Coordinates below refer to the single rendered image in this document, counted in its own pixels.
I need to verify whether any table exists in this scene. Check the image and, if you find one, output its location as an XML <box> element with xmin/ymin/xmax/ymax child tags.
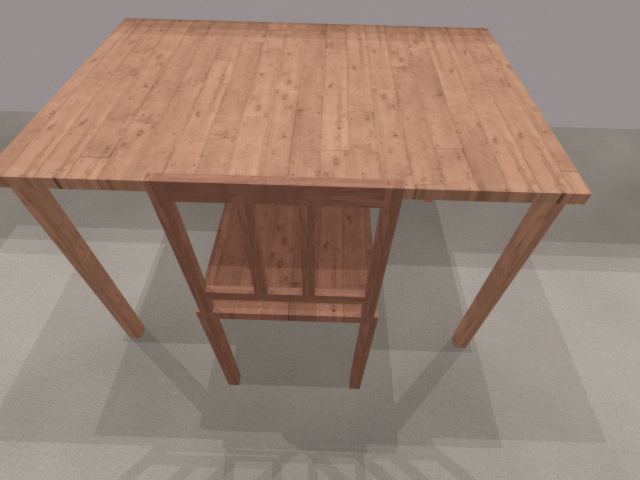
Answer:
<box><xmin>0</xmin><ymin>18</ymin><xmax>592</xmax><ymax>348</ymax></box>

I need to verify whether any chair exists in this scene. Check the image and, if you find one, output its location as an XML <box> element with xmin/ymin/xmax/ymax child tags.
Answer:
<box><xmin>142</xmin><ymin>172</ymin><xmax>405</xmax><ymax>389</ymax></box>

